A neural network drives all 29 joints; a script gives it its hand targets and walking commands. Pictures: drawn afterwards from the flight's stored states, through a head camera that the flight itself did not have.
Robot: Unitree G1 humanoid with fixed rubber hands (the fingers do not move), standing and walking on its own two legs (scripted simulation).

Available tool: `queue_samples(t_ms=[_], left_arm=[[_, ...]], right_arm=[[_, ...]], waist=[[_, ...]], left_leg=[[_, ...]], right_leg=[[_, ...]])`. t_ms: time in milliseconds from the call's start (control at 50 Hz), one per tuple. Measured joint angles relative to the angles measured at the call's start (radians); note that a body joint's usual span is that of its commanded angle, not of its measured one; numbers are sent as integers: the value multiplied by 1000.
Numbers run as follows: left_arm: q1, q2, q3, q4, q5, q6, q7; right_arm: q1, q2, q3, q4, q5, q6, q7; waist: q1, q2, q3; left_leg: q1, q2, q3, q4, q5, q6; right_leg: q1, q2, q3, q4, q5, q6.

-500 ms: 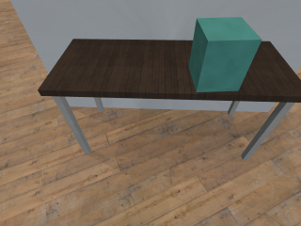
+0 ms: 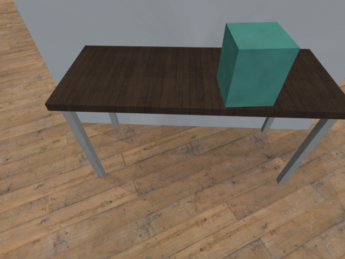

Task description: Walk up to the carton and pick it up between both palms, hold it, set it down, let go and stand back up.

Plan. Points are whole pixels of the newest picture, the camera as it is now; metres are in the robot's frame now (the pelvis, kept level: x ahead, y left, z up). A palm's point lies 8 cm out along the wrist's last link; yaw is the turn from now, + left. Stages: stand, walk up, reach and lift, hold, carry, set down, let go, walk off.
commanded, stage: stand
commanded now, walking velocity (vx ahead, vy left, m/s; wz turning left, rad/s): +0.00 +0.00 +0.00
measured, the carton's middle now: (250, 65) +0.80 -0.29 +0.02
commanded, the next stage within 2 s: walk up in 0.08 s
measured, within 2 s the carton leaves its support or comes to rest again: neither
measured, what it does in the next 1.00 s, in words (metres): walks ahead: right foot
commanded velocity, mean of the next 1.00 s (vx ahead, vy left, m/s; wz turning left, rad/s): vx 0.00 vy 0.00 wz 0.00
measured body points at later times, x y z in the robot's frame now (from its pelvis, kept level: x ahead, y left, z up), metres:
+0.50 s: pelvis +0.02 -0.04 +0.00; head +0.02 -0.03 +0.45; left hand +0.06 +0.23 -0.15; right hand -0.06 -0.28 -0.14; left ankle +0.01 +0.13 -0.74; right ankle +0.07 -0.19 -0.69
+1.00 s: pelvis +0.18 -0.15 -0.01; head +0.19 -0.14 +0.44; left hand +0.07 +0.08 -0.15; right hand +0.31 -0.39 -0.13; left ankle +0.29 -0.05 -0.72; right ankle +0.12 -0.24 -0.74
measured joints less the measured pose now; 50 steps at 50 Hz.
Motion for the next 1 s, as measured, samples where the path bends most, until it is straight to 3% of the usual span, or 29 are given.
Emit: queue_samples(t_ms=[280,340,380,460,540,600,640,700,740,800,900,1000], left_arm=[[5,-23,-12,80,-3,-1,6],[33,2,1,51,29,10,-13],[45,36,11,26,49,23,-26],[31,105,32,-29,63,20,-52],[15,144,40,-75,50,18,-70],[17,143,38,-99,39,8,-72],[26,134,40,-101,37,-5,-62],[59,102,24,-96,19,-5,-37],[94,88,12,-91,2,2,-28],[151,79,-6,-83,4,-7,-26],[226,71,-17,-57,23,-28,-31],[253,74,-23,-57,37,-26,-42]], right_arm=[[6,23,9,74,2,-2,-5],[38,23,-3,49,-35,-20,-13],[66,11,-13,48,-43,-31,-30],[130,-19,-28,64,-46,-47,-39],[162,-49,-36,71,-50,-48,-31],[154,-79,-39,58,-62,-37,-19],[139,-102,-31,40,-70,-27,-11],[104,-116,-13,-14,-53,-5,5],[69,-113,-2,-57,-36,-5,15],[3,-111,7,-115,-32,-30,28],[-57,-103,13,-191,-35,-42,39],[-87,-73,22,-237,-31,-41,34]], waist=[[0,-2,6],[-2,-13,-6],[-15,-15,-14],[-26,-26,-8],[-26,-32,-6],[-25,-18,-8],[-12,7,-2],[4,35,9],[17,31,9],[46,20,19],[65,-1,24],[70,-17,43]], left_leg=[[13,-1,1,-13,4,2],[8,4,11,18,-58,20],[17,25,16,16,-65,22],[59,62,11,-27,-32,-8],[91,92,9,-23,-66,-34],[80,124,2,60,-146,-27],[39,148,-34,201,-285,16],[-101,88,-89,543,-409,60],[-190,41,-51,677,-359,61],[-279,17,15,683,-254,53],[-335,18,51,497,-102,41],[-258,8,97,229,25,53]], right_leg=[[14,-1,3,-16,5,3],[-57,5,7,161,-237,7],[-135,3,-17,338,-276,26],[-250,-44,-11,484,-203,58],[-277,-100,2,407,-139,72],[-216,-117,-26,256,-98,69],[-186,-89,-48,224,-33,52],[-188,-68,-91,323,-114,-3],[-137,-66,-108,274,-114,-10],[-49,-53,-119,152,-81,-12],[51,-30,-126,28,-71,-29],[109,-20,-135,59,-155,-22]])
